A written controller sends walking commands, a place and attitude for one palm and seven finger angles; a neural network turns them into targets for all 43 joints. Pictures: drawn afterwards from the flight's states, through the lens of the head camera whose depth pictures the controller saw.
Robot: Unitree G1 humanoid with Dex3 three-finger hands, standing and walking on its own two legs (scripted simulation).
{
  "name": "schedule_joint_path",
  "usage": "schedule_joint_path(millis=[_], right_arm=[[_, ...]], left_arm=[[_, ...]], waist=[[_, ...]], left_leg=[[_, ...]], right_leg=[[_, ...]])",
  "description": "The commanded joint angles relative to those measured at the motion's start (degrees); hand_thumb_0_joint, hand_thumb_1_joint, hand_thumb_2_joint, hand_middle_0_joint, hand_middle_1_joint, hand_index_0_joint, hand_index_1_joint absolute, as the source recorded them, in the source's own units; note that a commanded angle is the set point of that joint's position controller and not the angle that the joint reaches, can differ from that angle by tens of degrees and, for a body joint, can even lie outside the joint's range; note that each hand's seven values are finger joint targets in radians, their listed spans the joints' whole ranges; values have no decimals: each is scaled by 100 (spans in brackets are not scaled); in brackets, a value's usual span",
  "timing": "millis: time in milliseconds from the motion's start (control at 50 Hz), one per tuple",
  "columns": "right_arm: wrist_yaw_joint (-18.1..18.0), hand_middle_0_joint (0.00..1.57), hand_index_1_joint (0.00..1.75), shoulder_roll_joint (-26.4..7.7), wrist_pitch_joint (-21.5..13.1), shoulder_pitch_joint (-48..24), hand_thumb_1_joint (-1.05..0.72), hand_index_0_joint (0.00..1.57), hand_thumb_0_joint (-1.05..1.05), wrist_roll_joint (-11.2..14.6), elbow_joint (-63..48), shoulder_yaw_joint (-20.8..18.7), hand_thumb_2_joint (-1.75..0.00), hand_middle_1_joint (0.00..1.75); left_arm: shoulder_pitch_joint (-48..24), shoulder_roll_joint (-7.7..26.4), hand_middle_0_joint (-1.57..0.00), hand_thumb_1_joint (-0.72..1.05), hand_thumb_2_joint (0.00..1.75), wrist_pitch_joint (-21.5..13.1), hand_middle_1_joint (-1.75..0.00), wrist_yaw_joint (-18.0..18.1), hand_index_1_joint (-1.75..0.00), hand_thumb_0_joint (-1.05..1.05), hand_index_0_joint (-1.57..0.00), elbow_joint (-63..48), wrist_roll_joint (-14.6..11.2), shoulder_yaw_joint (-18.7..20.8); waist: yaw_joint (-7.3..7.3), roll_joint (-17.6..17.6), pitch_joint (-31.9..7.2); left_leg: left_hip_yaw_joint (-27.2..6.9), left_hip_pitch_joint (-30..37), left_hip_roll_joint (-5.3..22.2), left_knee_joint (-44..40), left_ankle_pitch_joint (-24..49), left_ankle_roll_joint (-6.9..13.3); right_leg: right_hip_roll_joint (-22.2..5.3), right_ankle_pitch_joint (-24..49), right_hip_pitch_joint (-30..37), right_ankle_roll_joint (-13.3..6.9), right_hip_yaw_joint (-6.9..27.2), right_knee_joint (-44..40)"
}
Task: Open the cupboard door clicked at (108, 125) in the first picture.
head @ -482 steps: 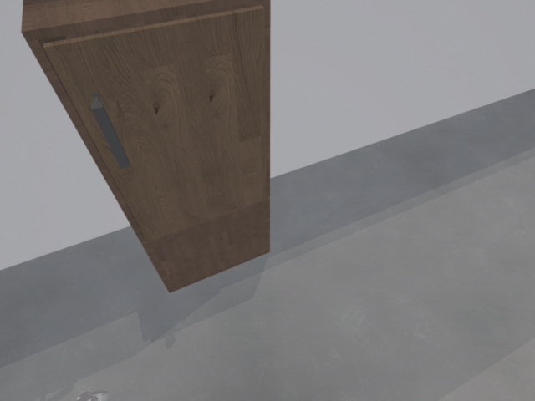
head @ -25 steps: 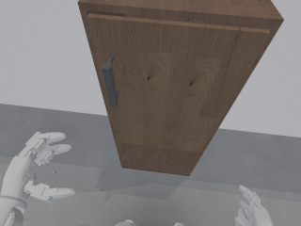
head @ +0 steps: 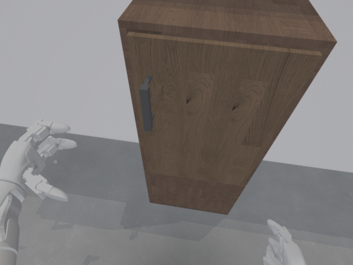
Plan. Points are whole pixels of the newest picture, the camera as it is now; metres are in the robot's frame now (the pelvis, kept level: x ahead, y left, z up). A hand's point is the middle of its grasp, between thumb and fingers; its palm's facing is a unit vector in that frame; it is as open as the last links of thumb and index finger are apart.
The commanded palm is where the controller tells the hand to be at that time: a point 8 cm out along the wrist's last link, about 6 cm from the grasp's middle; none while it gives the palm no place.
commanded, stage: raise the hand with hooked fingers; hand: left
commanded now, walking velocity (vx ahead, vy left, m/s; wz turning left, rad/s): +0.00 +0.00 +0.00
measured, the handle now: (148, 104) +0.48 +0.12 +0.08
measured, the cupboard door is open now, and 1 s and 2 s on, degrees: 0 0 0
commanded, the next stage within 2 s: move the hooked fingers beside the handle in 0.50 s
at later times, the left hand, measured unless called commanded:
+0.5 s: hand (63, 158) +0.29 +0.26 +0.10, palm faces -0.02 -1.00 -0.06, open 13.9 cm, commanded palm +0.26 +0.31 +0.11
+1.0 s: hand (81, 143) +0.33 +0.24 +0.10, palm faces -0.04 -1.00 -0.03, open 13.9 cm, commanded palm +0.31 +0.29 +0.10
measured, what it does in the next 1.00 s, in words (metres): stands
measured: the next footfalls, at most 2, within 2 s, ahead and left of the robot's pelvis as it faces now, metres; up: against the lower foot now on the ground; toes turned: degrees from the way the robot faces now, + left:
none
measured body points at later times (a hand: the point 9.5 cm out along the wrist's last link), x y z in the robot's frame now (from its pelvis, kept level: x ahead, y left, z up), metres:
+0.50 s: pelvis +0.00 -0.01 +0.01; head +0.03 +0.00 +0.46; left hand +0.29 +0.32 +0.11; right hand +0.15 -0.26 -0.07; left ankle +0.01 +0.06 -0.71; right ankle +0.02 -0.11 -0.71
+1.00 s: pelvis +0.00 -0.02 +0.00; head +0.04 -0.02 +0.45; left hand +0.33 +0.29 +0.10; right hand +0.14 -0.29 -0.08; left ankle +0.01 +0.06 -0.71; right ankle +0.02 -0.11 -0.71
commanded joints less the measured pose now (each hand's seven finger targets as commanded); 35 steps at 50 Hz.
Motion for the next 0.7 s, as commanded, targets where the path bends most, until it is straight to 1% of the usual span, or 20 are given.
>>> schedule_joint_path(millis=[0, 20, 40, 100, 140, 220, 240, 260, 300, 360, 380, 420, 440, 480, 500, 540, 580, 640, 660, 680], right_arm=[[-94, 20, 30, -903, -280, -250, -90, 20, 0, 32, -823, -403, -90, 30], [-86, 20, 30, -908, -274, -260, -90, 20, 0, 38, -840, -401, -90, 30], [-61, 20, 30, -928, -267, -250, -90, 20, 0, 38, -847, -421, -90, 30], [7, 20, 30, -951, -252, -206, -90, 20, 0, 32, -907, -462, -90, 30], [33, 20, 30, -955, -233, -167, -90, 20, 0, -3, -888, -481, -90, 30], [28, 20, 30, -945, -203, -185, -90, 20, 0, 9, -906, -501, -90, 30], [24, 20, 30, -953, -184, -169, -90, 20, 0, -12, -865, -493, -90, 30], [20, 20, 30, -927, -176, -165, -90, 20, 0, -5, -881, -478, -90, 30], [-1, 20, 30, -918, -182, -189, -90, 20, 0, 12, -866, -473, -90, 30], [-9, 20, 30, -909, -172, -176, -90, 20, 0, 0, -838, -464, -90, 30], [-18, 20, 30, -898, -176, -207, -90, 20, 0, 15, -843, -468, -90, 30], [-42, 20, 30, -899, -179, -235, -90, 20, 0, 31, -832, -453, -90, 30], [-47, 20, 30, -910, -174, -239, -90, 20, 0, 15, -810, -457, -90, 30], [-45, 20, 30, -895, -173, -243, -90, 20, 0, 29, -832, -439, -90, 30], [-54, 20, 30, -890, -173, -253, -90, 20, 0, 35, -837, -440, -90, 30], [-55, 20, 30, -895, -176, -268, -90, 20, 0, 27, -815, -445, -90, 30], [-53, 20, 30, -887, -171, -271, -90, 20, 0, 35, -833, -430, -90, 30], [-104, 20, 30, -915, -129, -236, -90, 20, 0, 35, -727, -427, -90, 30], [-107, 20, 30, -899, -135, -254, -90, 20, 0, 37, -741, -410, -90, 30], [-121, 20, 30, -907, -123, -230, -90, 20, 0, 44, -721, -415, -90, 30]], left_arm=[[-1537, 1564, -30, -50, 30, -334, -120, -116, -120, 0, -30, -933, -191, 609], [-1373, 1472, -30, -50, 30, -272, -120, -137, -120, 0, -30, -699, -214, 592], [-1284, 1465, -30, -50, 30, -263, -120, -157, -120, 0, -30, -648, -219, 587], [-1231, 1461, -30, -50, 30, -247, -120, -184, -120, 0, -30, -844, -195, 558], [-1240, 1550, -30, -50, 30, -282, -120, -129, -120, 0, -30, -926, -194, 648], [-1381, 1545, -30, -50, 30, -391, -120, -38, -120, 0, -30, -1038, -195, 703], [-1423, 1689, -30, -50, 30, -417, -120, 1, -120, 0, -30, -1039, -167, 778], [-1428, 1603, -30, -50, 30, -427, -120, 0, -120, 0, -30, -1021, -179, 751], [-1416, 1529, -30, -50, 30, -454, -120, -5, -120, 0, -30, -1000, -161, 672], [-1468, 1602, -30, -50, 30, -487, -120, 4, -120, 0, -30, -1043, -118, 693], [-1445, 1524, -30, -50, 30, -490, -120, -18, -120, 0, -30, -1040, -127, 626], [-1446, 1478, -30, -50, 30, -453, -120, -40, -120, 0, -30, -899, -159, 606], [-1509, 1578, -30, -50, 30, -466, -120, -36, -120, 0, -30, -918, -170, 674], [-1456, 1535, -30, -50, 30, -438, -120, -69, -120, 0, -30, -836, -159, 643], [-1445, 1461, -30, -50, 30, -421, -120, -86, -120, 0, -30, -792, -171, 587], [-1492, 1545, -30, -50, 30, -449, -120, -57, -120, 0, -30, -831, -171, 633], [-1441, 1506, -30, -50, 30, -419, -120, -85, -120, 0, -30, -737, -179, 633], [-1987, 1601, -30, -50, 30, -441, -120, -57, -120, 0, -30, -533, -123, 566], [-2117, 1519, -30, -50, 30, -462, -120, -72, -120, 0, -30, -531, -138, 502], [-2216, 1630, -30, -50, 30, -468, -120, -72, -120, 0, -30, -421, -113, 560]], waist=[[-88, 550, -1265], [-64, 436, -1115], [-23, 306, -1128], [-11, 503, -1385], [1, 373, -1327], [-44, 415, -1301], [-30, 421, -1254], [-55, 443, -1346], [-75, 466, -1278], [-88, 467, -1385], [-103, 544, -1285], [-128, 376, -1174], [-96, 332, -1162], [-94, 439, -1242], [-128, 312, -1195], [-101, 234, -1160], [-105, 305, -1240], [-220, 144, -991], [-220, 321, -1081], [-242, 288, -1122]], left_leg=[[-864, 1167, 404, -1023, 1724, -552], [-854, 1048, 397, -1055, 1603, -541], [-824, 1011, 378, -1037, 1796, -547], [-839, 1270, 410, -1002, 2296, -586], [-794, 1245, 418, -975, 2477, -594], [-789, 1213, 408, -1047, 1982, -570], [-706, 1133, 389, -1033, 1925, -546], [-694, 1154, 375, -1052, 1883, -525], [-688, 1105, 370, -1047, 1823, -509], [-660, 1133, 363, -1045, 1823, -477], [-642, 1103, 355, -1047, 1748, -470], [-643, 986, 339, -1059, 1483, -422], [-587, 939, 327, -1024, 1557, -407], [-589, 929, 309, -1036, 1506, -397], [-587, 906, 305, -1032, 1433, -379], [-540, 841, 299, -999, 1443, -351], [-495, 770, 263, -976, 1408, -326], [-479, 630, 282, -941, 1154, -299], [-457, 634, 252, -942, 1102, -293], [-444, 602, 249, -916, 1024, -284]], right_leg=[[-11, 761, 183, -97, 188, -466], [-13, 717, 155, -95, 174, -479], [-10, 834, 311, -127, 185, -500], [-14, 1022, 236, -88, 187, -459], [-11, 1146, 303, -104, 197, -489], [2, 903, 188, -83, 195, -495], [-7, 939, 298, -115, 237, -543], [8, 951, 332, -104, 243, -548], [-1, 938, 338, -99, 243, -553], [0, 989, 435, -103, 279, -587], [-4, 948, 395, -98, 277, -600], [-5, 837, 354, -87, 280, -636], [-19, 935, 483, -111, 323, -664], [-15, 912, 469, -94, 316, -644], [-13, 880, 444, -82, 312, -659], [-29, 922, 543, -96, 360, -696], [-29, 965, 603, -75, 399, -688], [-41, 735, 469, -72, 440, -743], [-48, 707, 493, -63, 467, -733], [-55, 641, 488, -53, 489, -740]])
